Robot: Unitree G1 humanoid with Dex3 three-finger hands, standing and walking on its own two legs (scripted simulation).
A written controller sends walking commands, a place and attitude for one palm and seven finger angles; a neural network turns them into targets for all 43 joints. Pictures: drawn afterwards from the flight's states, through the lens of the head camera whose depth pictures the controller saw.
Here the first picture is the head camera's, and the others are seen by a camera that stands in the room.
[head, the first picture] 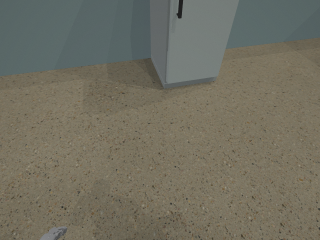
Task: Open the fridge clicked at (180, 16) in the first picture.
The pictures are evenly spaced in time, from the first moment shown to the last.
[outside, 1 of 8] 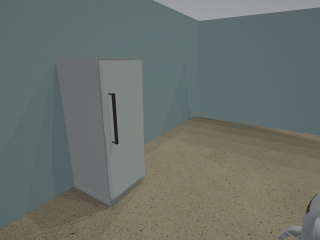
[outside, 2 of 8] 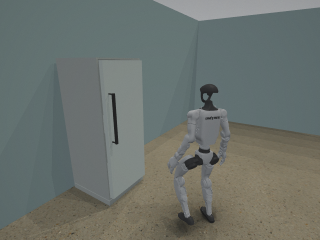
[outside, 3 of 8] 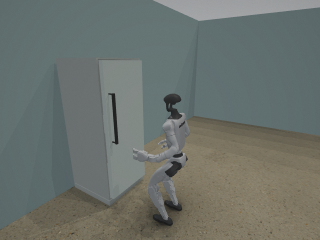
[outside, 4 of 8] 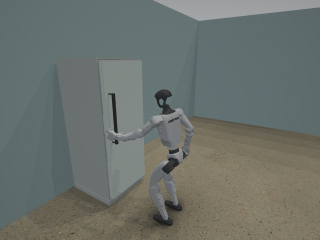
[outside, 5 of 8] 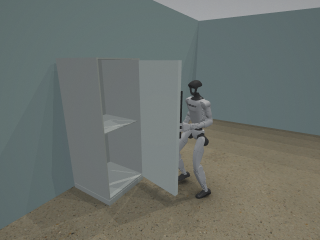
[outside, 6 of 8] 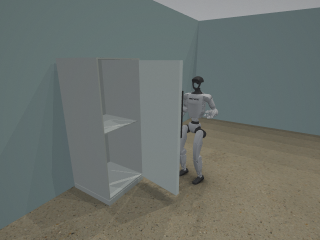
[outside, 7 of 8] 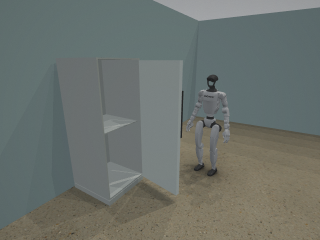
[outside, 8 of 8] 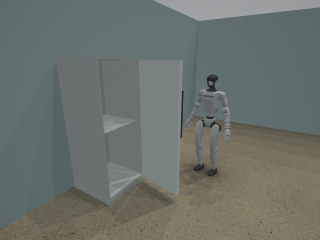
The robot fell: no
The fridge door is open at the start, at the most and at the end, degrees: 0 87 79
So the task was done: yes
